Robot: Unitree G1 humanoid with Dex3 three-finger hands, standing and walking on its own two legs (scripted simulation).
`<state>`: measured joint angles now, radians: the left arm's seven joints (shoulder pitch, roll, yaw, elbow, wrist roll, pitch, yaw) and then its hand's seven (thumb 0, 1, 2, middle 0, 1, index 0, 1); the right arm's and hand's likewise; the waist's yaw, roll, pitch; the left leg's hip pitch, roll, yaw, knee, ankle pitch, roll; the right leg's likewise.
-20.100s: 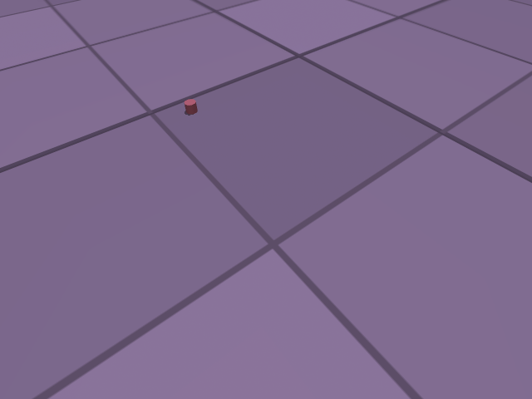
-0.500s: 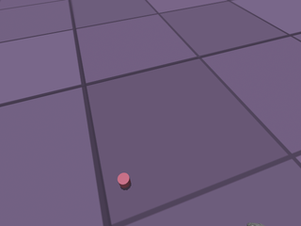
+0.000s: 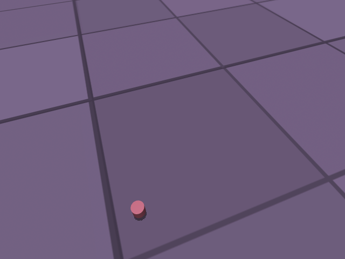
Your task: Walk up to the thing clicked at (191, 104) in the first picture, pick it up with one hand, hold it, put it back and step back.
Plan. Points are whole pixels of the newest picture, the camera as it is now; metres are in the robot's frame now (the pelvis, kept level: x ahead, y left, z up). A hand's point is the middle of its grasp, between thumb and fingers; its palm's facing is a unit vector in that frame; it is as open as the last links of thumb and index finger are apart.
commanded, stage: stand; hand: left
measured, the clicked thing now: (138, 209) +0.48 +0.24 -0.75
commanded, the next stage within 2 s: walk up in 1.70 s
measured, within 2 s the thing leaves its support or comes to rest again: neither
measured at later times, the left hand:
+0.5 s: hand out of the picture +0.07 +0.26 -0.15, palm faces +0.01 -0.94 -0.35, open 7.4 cm
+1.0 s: hand out of the picture +0.06 +0.26 -0.15, palm faces +0.00 -0.94 -0.35, open 7.4 cm
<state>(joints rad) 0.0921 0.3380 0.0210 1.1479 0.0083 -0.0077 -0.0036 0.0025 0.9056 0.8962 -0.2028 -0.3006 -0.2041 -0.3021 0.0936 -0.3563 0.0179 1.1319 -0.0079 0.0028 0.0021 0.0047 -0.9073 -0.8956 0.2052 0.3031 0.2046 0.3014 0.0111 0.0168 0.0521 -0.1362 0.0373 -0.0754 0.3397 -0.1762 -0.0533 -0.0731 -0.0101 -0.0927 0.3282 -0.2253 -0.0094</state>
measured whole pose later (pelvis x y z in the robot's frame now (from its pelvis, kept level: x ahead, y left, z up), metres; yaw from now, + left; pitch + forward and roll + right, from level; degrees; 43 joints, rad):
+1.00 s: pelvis -0.01 +0.00 +0.00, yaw -1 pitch -3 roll +0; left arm 0.12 0.35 0.02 1.14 0.01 -0.01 -0.01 0.00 0.91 0.90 -0.20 -0.30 -0.20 -0.30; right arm 0.12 -0.35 0.02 1.13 -0.01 0.00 0.00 0.00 -0.91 -0.90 0.21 0.30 0.21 0.30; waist 0.01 0.01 0.04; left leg -0.13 0.03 -0.06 0.32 -0.16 -0.05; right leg -0.08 -0.01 -0.08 0.33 -0.21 -0.01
